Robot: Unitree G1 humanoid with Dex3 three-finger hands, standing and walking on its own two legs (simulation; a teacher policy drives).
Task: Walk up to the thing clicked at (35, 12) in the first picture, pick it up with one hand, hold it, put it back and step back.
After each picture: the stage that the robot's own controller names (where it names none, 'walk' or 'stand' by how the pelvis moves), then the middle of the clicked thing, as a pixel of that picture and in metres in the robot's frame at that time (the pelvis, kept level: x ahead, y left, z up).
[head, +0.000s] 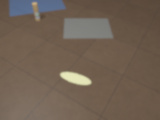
stand; (36, 11) +2.02 +0.61 -0.65
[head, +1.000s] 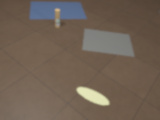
walk; (57, 18) +1.92 +0.24 -0.63
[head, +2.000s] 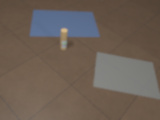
walk; (63, 39) +1.33 +0.13 -0.63
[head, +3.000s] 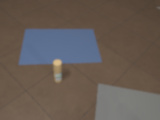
walk; (57, 71) +0.90 +0.17 -0.63
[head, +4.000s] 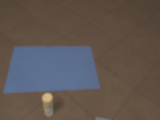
walk; (48, 105) +0.58 +0.18 -0.64
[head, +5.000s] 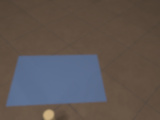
stand; out of the picture +0.47 +0.20 -0.64
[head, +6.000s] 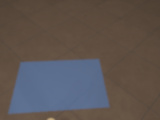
stand; out of the picture +0.43 +0.19 -0.66
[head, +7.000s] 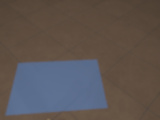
stand; out of the picture +0.42 +0.21 -0.66
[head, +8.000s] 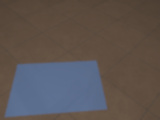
stand; out of the picture +0.41 +0.21 -0.66
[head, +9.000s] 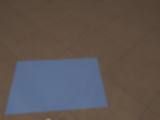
go down; out of the picture +0.41 +0.20 -0.66
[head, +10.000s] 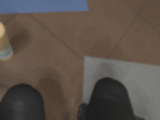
go down; out of the picture +0.49 +0.25 -0.25
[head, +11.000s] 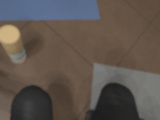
approach; (14, 47) +0.49 +0.23 -0.25
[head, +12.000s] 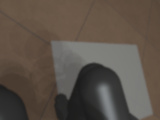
close in; out of the picture +0.48 +0.29 -0.16
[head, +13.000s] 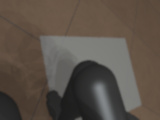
close; out of the picture +0.48 +0.30 -0.16
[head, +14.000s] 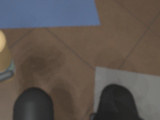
lift; out of the picture +0.38 +0.25 -0.03
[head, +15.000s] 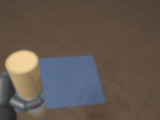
hold; (30, 89) +0.31 +0.15 +0.09
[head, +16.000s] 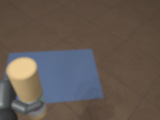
hold; (31, 93) +0.31 +0.16 +0.04
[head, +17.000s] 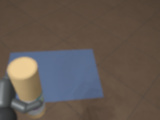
hold; (30, 92) +0.31 +0.16 +0.04
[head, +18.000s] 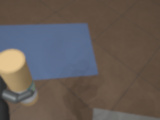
crouch; (21, 82) +0.35 +0.18 -0.01
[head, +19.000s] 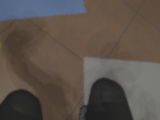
lower; out of the picture +0.49 +0.24 -0.04
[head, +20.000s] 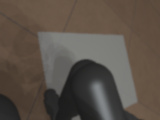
lower; out of the picture +0.46 +0.29 -0.17
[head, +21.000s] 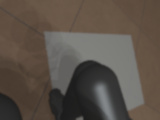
lower; out of the picture +0.46 +0.29 -0.16
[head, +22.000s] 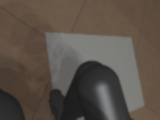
lower; out of the picture +0.45 +0.28 -0.17
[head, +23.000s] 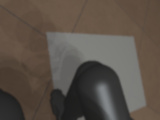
lower; out of the picture +0.45 +0.28 -0.17
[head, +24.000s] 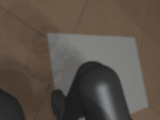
open; out of the picture +0.46 +0.27 -0.17
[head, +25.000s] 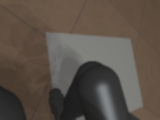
rise; out of the picture +0.45 +0.27 -0.17
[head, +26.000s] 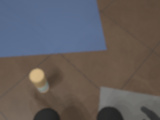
walk; (40, 82) +0.45 +0.20 -0.43
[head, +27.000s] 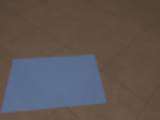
stand; out of the picture +0.40 +0.18 -0.60
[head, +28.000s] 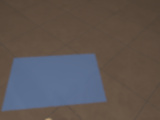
stand; out of the picture +0.41 +0.18 -0.60
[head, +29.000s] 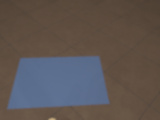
stand; out of the picture +0.42 +0.17 -0.63
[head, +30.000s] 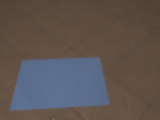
stand; out of the picture +0.42 +0.18 -0.66
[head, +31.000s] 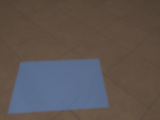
stand; out of the picture +0.39 +0.18 -0.66
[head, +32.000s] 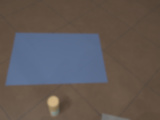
walk; (53, 107) +0.45 +0.13 -0.63
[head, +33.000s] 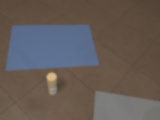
walk; (52, 84) +0.65 +0.16 -0.64
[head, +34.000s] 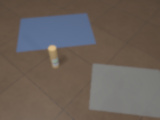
stand; (53, 57) +0.99 +0.27 -0.62
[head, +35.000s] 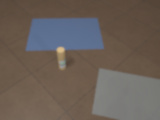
stand; (61, 59) +1.00 +0.19 -0.63
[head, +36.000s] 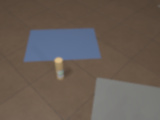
stand; (59, 69) +0.99 +0.18 -0.66
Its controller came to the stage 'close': yes
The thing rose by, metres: 0.69
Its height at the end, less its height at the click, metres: +0.00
